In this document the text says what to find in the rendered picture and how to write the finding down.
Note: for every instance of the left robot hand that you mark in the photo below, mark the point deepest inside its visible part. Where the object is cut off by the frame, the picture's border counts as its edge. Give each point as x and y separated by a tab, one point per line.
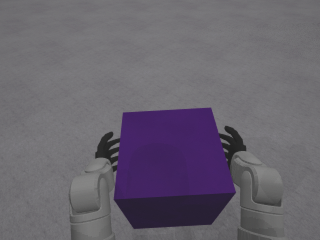
104	146

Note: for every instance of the carton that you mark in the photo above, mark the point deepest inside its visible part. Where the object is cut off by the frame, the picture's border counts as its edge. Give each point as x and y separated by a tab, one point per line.
171	170

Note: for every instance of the robot right forearm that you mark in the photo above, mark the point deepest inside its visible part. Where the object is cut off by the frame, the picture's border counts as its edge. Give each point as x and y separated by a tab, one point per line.
261	198

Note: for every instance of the right robot hand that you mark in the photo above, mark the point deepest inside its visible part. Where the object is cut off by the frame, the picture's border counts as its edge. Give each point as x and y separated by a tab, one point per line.
236	143

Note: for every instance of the robot left forearm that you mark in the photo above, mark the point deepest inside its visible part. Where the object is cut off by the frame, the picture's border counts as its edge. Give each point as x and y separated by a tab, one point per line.
89	202

